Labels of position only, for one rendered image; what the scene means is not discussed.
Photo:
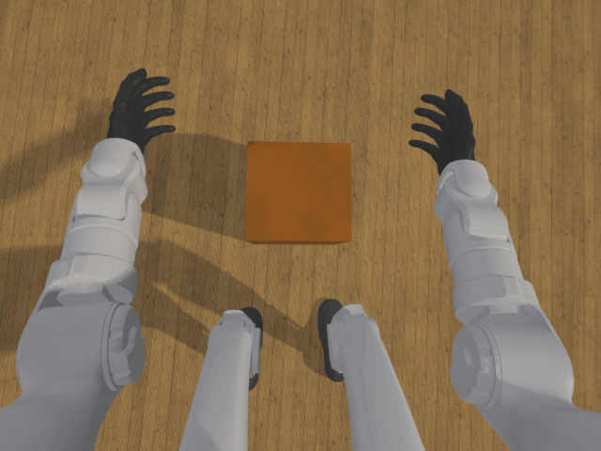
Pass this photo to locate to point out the robot right forearm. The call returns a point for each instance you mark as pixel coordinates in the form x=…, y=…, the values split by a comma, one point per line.
x=489, y=286

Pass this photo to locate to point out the left robot upper arm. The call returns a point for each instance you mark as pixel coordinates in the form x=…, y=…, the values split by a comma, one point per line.
x=74, y=360

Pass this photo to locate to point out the robot left forearm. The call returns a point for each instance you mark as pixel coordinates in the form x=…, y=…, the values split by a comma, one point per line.
x=97, y=259

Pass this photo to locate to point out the robot left hand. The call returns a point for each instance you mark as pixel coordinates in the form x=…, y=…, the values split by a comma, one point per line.
x=128, y=119

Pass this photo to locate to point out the robot left foot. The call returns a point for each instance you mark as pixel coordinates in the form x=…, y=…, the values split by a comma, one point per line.
x=255, y=316

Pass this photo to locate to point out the carton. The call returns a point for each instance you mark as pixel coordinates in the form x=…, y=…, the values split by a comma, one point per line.
x=298, y=193

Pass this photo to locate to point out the right robot thigh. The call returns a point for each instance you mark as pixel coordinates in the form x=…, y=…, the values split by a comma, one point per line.
x=380, y=419

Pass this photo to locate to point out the right robot upper arm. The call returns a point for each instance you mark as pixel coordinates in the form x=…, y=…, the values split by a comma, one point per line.
x=520, y=380

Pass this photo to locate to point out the robot right hand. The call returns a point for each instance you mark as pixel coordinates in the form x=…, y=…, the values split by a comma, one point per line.
x=455, y=139

